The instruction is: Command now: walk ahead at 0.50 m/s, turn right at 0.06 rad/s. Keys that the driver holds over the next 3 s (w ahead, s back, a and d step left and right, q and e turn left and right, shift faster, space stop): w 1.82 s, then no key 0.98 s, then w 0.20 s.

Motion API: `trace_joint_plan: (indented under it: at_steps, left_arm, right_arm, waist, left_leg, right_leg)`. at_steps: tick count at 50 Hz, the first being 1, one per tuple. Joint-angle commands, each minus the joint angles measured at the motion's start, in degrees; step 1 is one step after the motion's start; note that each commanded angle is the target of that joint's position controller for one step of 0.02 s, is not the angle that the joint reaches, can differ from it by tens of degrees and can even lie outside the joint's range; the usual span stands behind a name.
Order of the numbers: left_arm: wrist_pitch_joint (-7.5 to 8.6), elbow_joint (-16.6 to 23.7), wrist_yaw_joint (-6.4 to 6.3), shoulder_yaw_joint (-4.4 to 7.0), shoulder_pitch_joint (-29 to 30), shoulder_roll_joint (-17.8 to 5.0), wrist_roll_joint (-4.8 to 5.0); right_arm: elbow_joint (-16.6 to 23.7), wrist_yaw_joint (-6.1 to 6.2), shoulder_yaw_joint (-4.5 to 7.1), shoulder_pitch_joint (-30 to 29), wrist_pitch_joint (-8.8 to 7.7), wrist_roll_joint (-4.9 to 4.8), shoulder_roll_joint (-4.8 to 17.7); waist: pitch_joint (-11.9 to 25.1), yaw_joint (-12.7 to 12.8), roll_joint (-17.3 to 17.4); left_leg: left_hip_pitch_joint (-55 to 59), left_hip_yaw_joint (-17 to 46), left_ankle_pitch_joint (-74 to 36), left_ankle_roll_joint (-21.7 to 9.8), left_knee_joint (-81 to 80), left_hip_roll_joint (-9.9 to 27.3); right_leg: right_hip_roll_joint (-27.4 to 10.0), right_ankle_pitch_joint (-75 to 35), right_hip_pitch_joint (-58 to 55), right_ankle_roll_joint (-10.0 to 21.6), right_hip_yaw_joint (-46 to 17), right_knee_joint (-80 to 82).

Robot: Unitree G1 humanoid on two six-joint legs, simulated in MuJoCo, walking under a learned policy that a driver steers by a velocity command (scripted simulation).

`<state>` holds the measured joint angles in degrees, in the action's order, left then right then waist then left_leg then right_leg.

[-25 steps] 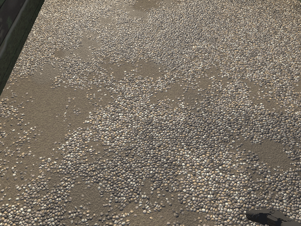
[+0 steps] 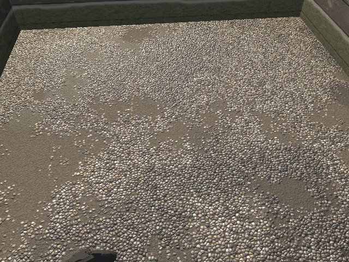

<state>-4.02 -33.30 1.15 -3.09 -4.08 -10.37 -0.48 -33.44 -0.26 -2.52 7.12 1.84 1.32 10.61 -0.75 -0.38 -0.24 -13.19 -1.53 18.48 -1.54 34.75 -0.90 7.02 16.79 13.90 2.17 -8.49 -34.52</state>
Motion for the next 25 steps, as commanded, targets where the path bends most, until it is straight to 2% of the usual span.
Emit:
trace_joint_plan:
  at_steps: [1, 10, 11, 14, 15, 17, 18, 19, 20, 25]
  left_arm:
    - [1.03, 5.36, -0.31, 1.32, 5.87, -4.34, -0.67]
    - [1.42, 3.74, -0.96, 1.11, 5.55, -4.01, -0.40]
    - [1.23, 3.64, -0.92, 1.23, 5.50, -4.24, -0.46]
    - [0.95, 3.28, -1.01, 1.28, 5.20, -4.35, -0.47]
    - [0.45, 3.31, -1.55, 1.41, 5.12, -4.01, -0.63]
    - [0.19, 2.78, -2.05, 1.47, 4.19, -4.18, -0.60]
    - [0.41, 3.53, -1.32, 1.48, 5.99, -4.12, -1.33]
    - [0.76, 2.89, -1.22, 1.54, 4.26, -3.81, -1.52]
    - [1.04, 2.54, -1.24, 1.51, 3.91, -3.59, -1.42]
    - [1.13, 2.32, -1.45, 1.47, 5.39, -3.08, -0.88]
  right_arm:
    - [5.23, 0.08, 1.09, -5.34, -0.73, -0.01, 3.91]
    - [5.40, 0.32, 1.46, -4.83, 0.25, -0.08, 4.21]
    - [4.97, 0.04, 1.33, -3.69, 0.05, 0.27, 4.48]
    - [4.92, -0.21, 1.26, -3.85, -0.09, 0.13, 4.23]
    - [3.77, 0.45, 1.68, -2.45, -0.07, -0.26, 5.14]
    - [3.48, 0.93, 1.75, -2.12, 0.05, -0.30, 5.04]
    - [4.20, 0.95, 1.82, -4.17, 0.82, -0.71, 5.65]
    - [3.90, 1.06, 2.07, -3.69, 1.15, -0.45, 5.69]
    - [3.80, 1.15, 2.13, -3.47, 1.36, -0.31, 5.48]
    - [3.79, 1.33, 2.21, -4.81, 2.04, 0.04, 4.53]
  waist:
    - [3.19, 0.33, 1.53]
    - [4.33, 0.25, 0.54]
    - [4.88, 0.10, 0.91]
    - [4.71, 0.32, 0.92]
    - [5.31, 0.75, 1.75]
    - [5.64, 0.88, 1.52]
    - [2.60, 1.73, 1.54]
    - [5.59, 1.95, 1.89]
    - [6.96, 1.76, 1.90]
    - [9.51, 1.29, 0.59]
  left_leg:
    - [4.01, 4.45, -3.75, -0.60, -5.72, 3.68]
    - [6.05, 4.32, -11.75, -0.70, -4.18, 3.31]
    - [6.76, 4.27, -11.95, -1.11, -3.96, 3.22]
    - [7.53, 4.43, -15.27, -1.55, -3.39, 3.27]
    - [9.58, 5.05, -19.70, -1.92, -2.71, 3.45]
    - [11.19, 5.25, -23.48, -2.37, -1.90, 3.81]
    - [9.67, 6.81, -35.96, -2.72, -0.71, 5.49]
    - [11.21, 6.94, -39.78, -3.08, 0.31, 5.89]
    - [11.64, 6.69, -40.97, -3.02, 0.81, 5.80]
    - [10.44, 4.79, -35.20, -1.52, 1.19, 3.96]
  right_leg:
    - [-4.21, -2.10, 3.52, 0.00, -3.15, 6.45]
    - [-4.34, -10.54, 0.93, 0.56, -2.29, 4.16]
    - [-4.67, -9.78, 1.21, 0.85, -2.18, 3.70]
    - [-4.63, -11.03, 1.45, 0.76, -1.74, 3.16]
    - [-4.92, -13.19, 1.87, 1.47, -1.06, 2.49]
    - [-4.88, -14.16, 2.49, 1.39, -0.41, 1.94]
    - [-5.12, -20.56, 4.25, 0.99, 1.50, -0.43]
    - [-5.13, -21.23, 3.29, 0.80, 1.91, -0.65]
    - [-5.26, -22.01, 2.41, 0.79, 2.22, -0.63]
    - [-6.17, -27.62, -1.04, 1.38, 2.71, -0.52]
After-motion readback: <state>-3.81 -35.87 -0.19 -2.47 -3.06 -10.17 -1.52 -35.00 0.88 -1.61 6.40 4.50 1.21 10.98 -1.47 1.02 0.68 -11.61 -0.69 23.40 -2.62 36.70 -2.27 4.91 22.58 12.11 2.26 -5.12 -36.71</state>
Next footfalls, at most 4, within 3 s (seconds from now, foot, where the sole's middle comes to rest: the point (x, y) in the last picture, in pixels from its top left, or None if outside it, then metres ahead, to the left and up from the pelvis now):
none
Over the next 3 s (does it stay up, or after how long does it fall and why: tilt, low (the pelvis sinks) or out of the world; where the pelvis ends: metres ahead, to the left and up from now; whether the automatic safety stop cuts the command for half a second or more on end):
stays up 0.05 0.00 0.02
